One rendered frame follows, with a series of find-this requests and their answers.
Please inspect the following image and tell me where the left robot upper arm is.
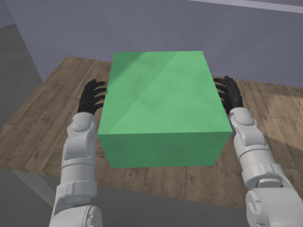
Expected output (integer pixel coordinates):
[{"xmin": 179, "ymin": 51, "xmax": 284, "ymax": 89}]
[{"xmin": 50, "ymin": 204, "xmax": 103, "ymax": 227}]

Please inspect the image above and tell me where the right robot upper arm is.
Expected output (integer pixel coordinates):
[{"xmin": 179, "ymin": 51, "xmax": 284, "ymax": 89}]
[{"xmin": 245, "ymin": 187, "xmax": 303, "ymax": 227}]

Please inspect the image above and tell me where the right robot hand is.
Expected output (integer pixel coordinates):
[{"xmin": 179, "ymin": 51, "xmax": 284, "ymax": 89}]
[{"xmin": 213, "ymin": 76, "xmax": 243, "ymax": 115}]

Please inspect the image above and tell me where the left robot hand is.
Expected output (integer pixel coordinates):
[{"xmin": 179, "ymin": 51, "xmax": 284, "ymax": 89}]
[{"xmin": 78, "ymin": 79, "xmax": 107, "ymax": 116}]

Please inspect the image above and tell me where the robot left forearm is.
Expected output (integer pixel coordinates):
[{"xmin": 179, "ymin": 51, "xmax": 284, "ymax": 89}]
[{"xmin": 48, "ymin": 112, "xmax": 98, "ymax": 227}]

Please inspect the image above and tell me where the carton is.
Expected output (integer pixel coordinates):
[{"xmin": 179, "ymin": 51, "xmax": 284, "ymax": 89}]
[{"xmin": 98, "ymin": 51, "xmax": 233, "ymax": 168}]

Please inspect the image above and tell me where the table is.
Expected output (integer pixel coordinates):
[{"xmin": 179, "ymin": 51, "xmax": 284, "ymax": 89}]
[{"xmin": 0, "ymin": 56, "xmax": 303, "ymax": 210}]

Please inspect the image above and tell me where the robot right forearm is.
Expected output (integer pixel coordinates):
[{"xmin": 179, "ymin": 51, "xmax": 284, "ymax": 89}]
[{"xmin": 227, "ymin": 107, "xmax": 303, "ymax": 203}]

